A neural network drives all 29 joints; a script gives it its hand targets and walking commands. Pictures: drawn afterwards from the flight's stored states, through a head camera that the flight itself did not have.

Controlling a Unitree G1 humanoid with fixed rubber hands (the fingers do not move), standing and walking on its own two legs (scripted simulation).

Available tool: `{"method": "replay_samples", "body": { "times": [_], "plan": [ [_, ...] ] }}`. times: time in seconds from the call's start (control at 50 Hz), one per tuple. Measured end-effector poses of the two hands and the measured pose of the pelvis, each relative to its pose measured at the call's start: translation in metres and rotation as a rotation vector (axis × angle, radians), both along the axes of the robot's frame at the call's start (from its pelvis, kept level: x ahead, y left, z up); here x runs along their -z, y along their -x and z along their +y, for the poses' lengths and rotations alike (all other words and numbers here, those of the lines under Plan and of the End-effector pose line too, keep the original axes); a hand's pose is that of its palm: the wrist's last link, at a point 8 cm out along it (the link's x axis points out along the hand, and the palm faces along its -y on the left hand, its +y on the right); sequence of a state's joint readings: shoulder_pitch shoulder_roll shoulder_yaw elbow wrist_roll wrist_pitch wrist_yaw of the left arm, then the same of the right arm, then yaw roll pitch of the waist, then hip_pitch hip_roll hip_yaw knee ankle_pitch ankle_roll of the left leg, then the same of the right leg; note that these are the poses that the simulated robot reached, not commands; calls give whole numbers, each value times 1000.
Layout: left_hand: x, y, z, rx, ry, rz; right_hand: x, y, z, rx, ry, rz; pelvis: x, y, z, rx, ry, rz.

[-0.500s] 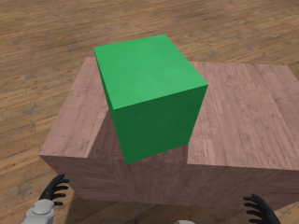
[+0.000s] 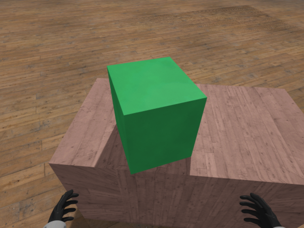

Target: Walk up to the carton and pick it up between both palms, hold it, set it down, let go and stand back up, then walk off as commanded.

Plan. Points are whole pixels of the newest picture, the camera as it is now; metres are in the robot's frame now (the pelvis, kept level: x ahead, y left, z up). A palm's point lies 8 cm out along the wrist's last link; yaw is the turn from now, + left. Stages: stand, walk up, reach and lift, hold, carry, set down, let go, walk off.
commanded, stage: reach and lift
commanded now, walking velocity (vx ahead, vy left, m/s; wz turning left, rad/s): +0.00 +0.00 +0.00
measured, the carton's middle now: (151, 113) +0.53 +0.02 +0.00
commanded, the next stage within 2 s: none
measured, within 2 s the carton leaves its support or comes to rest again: neither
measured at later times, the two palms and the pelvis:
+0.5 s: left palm (78, 202) +0.20 +0.21 -0.03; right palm (259, 201) +0.22 -0.28 -0.04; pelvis +0.03 -0.01 +0.00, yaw -1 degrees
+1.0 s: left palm (87, 192) +0.22 +0.19 -0.01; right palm (269, 192) +0.23 -0.30 -0.02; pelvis +0.04 -0.01 +0.00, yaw -1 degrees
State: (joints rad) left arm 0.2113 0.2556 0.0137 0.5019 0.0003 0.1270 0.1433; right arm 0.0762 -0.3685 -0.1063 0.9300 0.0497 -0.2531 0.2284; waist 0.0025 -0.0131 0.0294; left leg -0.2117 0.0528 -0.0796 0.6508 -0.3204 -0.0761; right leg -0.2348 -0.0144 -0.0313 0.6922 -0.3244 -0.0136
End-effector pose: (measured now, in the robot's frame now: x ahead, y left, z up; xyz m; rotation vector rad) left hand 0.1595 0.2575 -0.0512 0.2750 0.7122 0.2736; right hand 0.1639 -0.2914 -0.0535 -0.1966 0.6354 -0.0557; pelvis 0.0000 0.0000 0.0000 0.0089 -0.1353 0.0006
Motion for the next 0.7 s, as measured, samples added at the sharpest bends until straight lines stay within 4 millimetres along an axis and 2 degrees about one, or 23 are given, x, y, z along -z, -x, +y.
{"method": "replay_samples", "body": {
  "times": [0.2,0.44,0.54,0.7],
  "plan": [
    [-4,-13,-25,-2,26,-64,-7,-15,-3,13,-74,-43,-1,-6,-6,3,-4,15],
    [-22,-38,-41,-8,37,-211,-13,-45,10,-56,-121,-112,-2,-24,-6,12,-8,49],
    [-21,-39,-52,-12,71,-228,-19,-56,12,-107,-116,-148,-4,-31,-6,11,-8,65],
    [-27,-38,-65,-40,97,-298,-29,-67,3,-141,-98,-210,-4,-39,-7,13,-7,83]
  ]
}}
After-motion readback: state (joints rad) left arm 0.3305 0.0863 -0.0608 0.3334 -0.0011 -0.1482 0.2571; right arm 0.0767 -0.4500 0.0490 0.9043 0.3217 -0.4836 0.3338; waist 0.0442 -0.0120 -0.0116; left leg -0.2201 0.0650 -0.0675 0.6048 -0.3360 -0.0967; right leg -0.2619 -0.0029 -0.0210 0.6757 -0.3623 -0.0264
